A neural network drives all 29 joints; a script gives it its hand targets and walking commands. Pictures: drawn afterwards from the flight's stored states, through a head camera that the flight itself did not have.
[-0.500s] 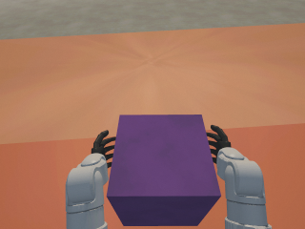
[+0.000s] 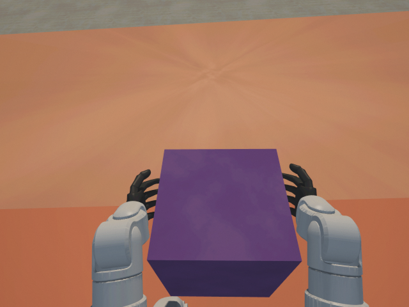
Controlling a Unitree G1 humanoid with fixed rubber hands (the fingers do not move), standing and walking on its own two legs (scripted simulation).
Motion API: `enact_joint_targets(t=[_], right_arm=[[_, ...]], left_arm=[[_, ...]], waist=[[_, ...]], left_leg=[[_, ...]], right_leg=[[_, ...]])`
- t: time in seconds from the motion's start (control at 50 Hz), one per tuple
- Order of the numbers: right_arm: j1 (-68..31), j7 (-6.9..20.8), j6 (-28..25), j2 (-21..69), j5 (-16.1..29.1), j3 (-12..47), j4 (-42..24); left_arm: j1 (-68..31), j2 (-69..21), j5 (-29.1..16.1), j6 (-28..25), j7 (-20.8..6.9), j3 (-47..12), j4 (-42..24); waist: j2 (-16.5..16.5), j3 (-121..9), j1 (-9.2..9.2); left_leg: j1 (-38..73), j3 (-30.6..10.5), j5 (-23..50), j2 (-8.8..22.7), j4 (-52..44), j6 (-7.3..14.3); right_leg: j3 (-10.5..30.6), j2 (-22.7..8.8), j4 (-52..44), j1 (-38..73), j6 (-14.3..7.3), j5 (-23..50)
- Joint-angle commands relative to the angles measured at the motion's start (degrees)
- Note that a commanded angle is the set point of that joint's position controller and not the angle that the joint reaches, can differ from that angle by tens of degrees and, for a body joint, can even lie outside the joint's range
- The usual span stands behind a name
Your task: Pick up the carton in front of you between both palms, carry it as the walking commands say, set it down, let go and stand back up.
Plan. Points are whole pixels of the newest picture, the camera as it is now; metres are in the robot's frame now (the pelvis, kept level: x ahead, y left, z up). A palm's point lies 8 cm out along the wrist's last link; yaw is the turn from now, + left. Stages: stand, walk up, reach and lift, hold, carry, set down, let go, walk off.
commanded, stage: carry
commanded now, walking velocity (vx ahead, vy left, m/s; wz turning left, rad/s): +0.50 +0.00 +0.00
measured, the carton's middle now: (219, 227) +0.26 +0.01 -0.01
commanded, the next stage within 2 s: none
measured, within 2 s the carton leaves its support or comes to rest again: neither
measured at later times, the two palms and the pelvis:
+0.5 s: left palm (162, 85) +0.63 +0.16 +0.07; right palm (275, 86) +0.60 -0.14 +0.08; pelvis +0.35 +0.04 +0.00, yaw -4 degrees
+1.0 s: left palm (191, 16) +1.02 +0.10 +0.09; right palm (274, 11) +1.03 -0.20 +0.09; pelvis +0.67 -0.04 -0.01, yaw -2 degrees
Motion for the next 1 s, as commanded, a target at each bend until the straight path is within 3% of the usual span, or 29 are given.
enact_joint_targets(t=[0.0,0.08,0.18,0.22,0.24,0.26,0.28,0.3,0.32,0.36,0.4,0.44,0.54,0.64,0.68,0.7,0.72,0.74,0.76,0.78,0.8,0.82,0.84,0.88,0.98], right_arm=[[-21.7,13.8,-1.3,54.2,20.8,42.8,-1.7],[-21.0,13.1,-1.1,52.6,20.3,42.7,-3.7],[-21.4,13.5,1.3,49.1,21.8,42.2,-6.5],[-21.2,13.8,2.2,48.1,22.2,41.5,-6.4],[-20.6,13.9,2.5,47.7,22.1,40.9,-5.8],[-20.4,14.1,2.7,47.2,22.0,40.3,-5.5],[-20.7,14.4,2.6,46.2,21.3,39.5,-4.0],[-20.1,14.6,2.5,48.0,21.9,39.5,-2.9],[-21.7,14.7,2.3,49.2,22.8,40.0,-3.9],[-24.0,14.9,1.5,52.7,23.8,41.2,-5.2],[-25.5,15.0,0.8,54.1,24.6,42.2,-6.5],[-24.3,15.3,0.6,53.6,25.0,42.5,-6.9],[-24.8,15.7,0.7,48.9,25.0,42.3,-6.4],[-32.0,14.0,1.6,41.5,23.3,40.5,-2.2],[-36.4,13.2,2.2,39.7,23.0,39.5,0.8],[-39.1,12.8,2.5,39.3,23.2,39.1,2.2],[-41.3,12.4,2.8,39.1,23.2,38.6,3.6],[-43.5,12.1,3.1,38.7,23.1,37.9,5.1],[-46.0,11.7,3.4,41.1,24.4,37.6,5.8],[-49.5,11.4,3.4,41.9,24.8,37.0,7.4],[-52.7,11.4,3.1,44.7,25.7,36.7,8.2],[-54.7,11.3,2.6,47.2,26.3,36.5,8.7],[-56.7,11.2,2.1,49.4,26.7,36.4,9.5],[-59.9,10.8,0.9,52.0,26.9,36.3,10.9],[-63.8,9.5,-0.5,52.4,26.0,34.5,15.0]], left_arm=[[-27.0,-53.7,-23.8,-1.1,-15.2,-42.3,-4.8],[-25.7,-51.1,-23.9,-0.9,-15.5,-41.9,-6.1],[-23.6,-47.6,-22.4,1.0,-14.5,-40.2,-7.2],[-23.8,-46.6,-22.0,1.8,-14.2,-39.9,-7.4],[-24.2,-46.1,-22.0,2.2,-14.1,-39.8,-7.7],[-24.7,-45.5,-21.8,2.5,-14.0,-39.7,-7.7],[-26.3,-45.6,-22.0,3.3,-13.8,-40.3,-9.0],[-27.3,-45.4,-22.1,3.4,-14.0,-40.4,-9.3],[-28.4,-47.3,-22.2,3.1,-14.0,-41.0,-8.1],[-29.0,-50.7,-22.7,1.9,-14.2,-41.3,-7.9],[-28.2,-52.8,-22.3,1.0,-13.9,-41.6,-7.4],[-26.1,-53.2,-21.4,0.2,-13.4,-41.6,-6.5],[-27.4,-50.2,-20.6,0.0,-12.2,-42.1,-6.5],[-37.2,-43.1,-22.3,1.7,-11.9,-41.6,-4.4],[-41.2,-41.0,-22.9,2.3,-11.7,-40.0,-1.2],[-42.1,-40.3,-23.0,2.5,-11.5,-38.7,1.0],[-42.8,-39.5,-23.1,2.7,-11.4,-37.0,3.4],[-44.3,-38.6,-23.1,3.0,-11.2,-35.5,5.2],[-47.0,-37.5,-22.8,2.8,-11.2,-34.5,7.0],[-49.4,-40.3,-24.6,2.8,-11.4,-34.6,8.2],[-52.8,-43.1,-26.1,2.3,-11.6,-35.2,8.5],[-56.2,-46.2,-27.5,1.7,-11.8,-35.8,7.9],[-60.4,-48.8,-28.5,1.1,-12.0,-36.4,6.9],[-66.1,-51.8,-29.9,0.1,-12.0,-36.8,6.8],[-70.3,-52.1,-30.0,-0.9,-11.5,-35.3,10.6]], waist=[[-7.0,-15.9,-0.67],[-7.8,-11.2,-0.45],[-9.4,-6.7,-0.36],[-9.2,-8.9,-1.05],[-7.3,-11.8,-2.01],[-4.0,-15.5,-3.14],[10.2,-21.0,-3.65],[18.2,-21.1,-3.34],[13.1,-19.8,-3.25],[2.8,-19.1,-3.11],[3.1,-18.8,-2.46],[5.5,-17.9,-2.33],[7.5,-12.0,-2.59],[8.5,-7.2,-3.11],[8.8,-8.0,-2.54],[7.6,-10.4,-0.87],[3.7,-14.6,1.22],[-5.6,-18.7,2.92],[-21.8,-21.8,2.13],[-19.2,-21.6,2.27],[-15.4,-21.7,2.17],[-7.3,-21.9,1.86],[-3.1,-21.7,1.45],[-4.9,-23.1,0.63],[-5.7,-21.8,1.38]], left_leg=[[-7.4,0.1,4.2,0.9,-8.0,-0.4],[-7.2,4.1,9.5,-0.8,-22.1,-0.5],[-1.3,7.9,14.5,-2.6,-32.0,1.4],[8.3,10.7,13.4,-5.1,-34.5,2.0],[18.7,13.2,10.3,-7.9,-36.0,2.0],[31.8,7.5,6.3,-3.8,-35.9,2.2],[45.3,-19.9,-5.6,13.1,-41.1,10.1],[48.9,-35.6,-0.1,18.9,-49.9,14.3],[47.6,-29.8,8.4,18.5,-48.4,14.0],[41.0,-18.7,19.0,15.5,-45.8,10.5],[35.5,-11.3,15.8,13.2,-48.0,7.1],[34.3,-7.0,14.3,11.7,-49.9,7.0],[34.6,0.5,18.1,8.5,-50.7,6.9],[33.4,3.8,21.4,7.4,-47.8,6.0],[32.9,5.3,25.9,7.3,-42.2,5.1],[30.7,7.6,29.3,5.6,-35.0,4.0],[26.3,9.2,29.3,2.5,-23.1,2.5],[17.4,8.7,15.7,0.7,-7.2,0.6],[-2.3,4.3,-10.3,-8.9,8.8,-1.5],[-7.9,-3.6,-12.9,-6.8,17.5,0.6],[-9.8,-5.5,-10.8,-4.7,20.5,2.2],[-10.2,-6.0,-8.1,-2.8,19.5,2.9],[-9.5,-6.5,-5.1,-1.4,15.8,3.1],[-7.0,-5.6,-2.2,-1.1,10.4,2.9],[-11.7,-2.5,0.3,-2.1,-4.7,1.7]], right_leg=[[14.9,-14.5,-11.1,20.2,-3.0,9.1],[9.4,-12.1,-10.7,21.1,-2.7,16.1],[5.6,-11.5,-9.0,21.8,-1.3,23.1],[2.5,-10.5,-0.6,21.1,0.3,31.9],[-0.1,-8.2,8.4,17.4,1.7,33.7],[0.7,-6.9,18.8,8.3,2.8,24.1],[2.4,-1.7,37.3,-8.5,5.9,9.7],[7.1,3.9,48.6,-20.6,6.1,-15.4],[12.8,0.5,55.3,-24.3,4.4,-15.8],[15.1,-4.0,52.5,-23.6,2.5,-10.2],[14.3,-4.9,44.4,-19.6,2.6,-5.5],[11.9,-3.9,38.3,-19.1,3.3,-3.8],[6.5,-2.8,20.1,-21.1,4.4,3.1],[3.8,-0.8,11.0,-17.0,2.0,9.1],[3.0,0.2,9.9,-11.3,0.5,7.8],[0.9,2.5,8.3,-3.5,0.2,6.2],[0.1,4.4,8.3,8.1,0.4,1.3],[15.2,-6.4,5.2,17.1,0.0,-7.1],[44.9,-20.1,-4.2,28.9,-8.4,-13.6],[46.9,-20.2,-6.4,28.3,-10.1,-9.9],[40.9,-18.5,-3.4,26.5,-10.0,-0.4],[35.3,-17.3,-0.9,24.4,-9.1,6.5],[30.7,-16.4,-0.3,21.2,-7.9,9.9],[25.5,-14.7,-1.1,18.6,-6.6,9.9],[19.0,-12.6,-0.5,22.0,-8.3,19.2]])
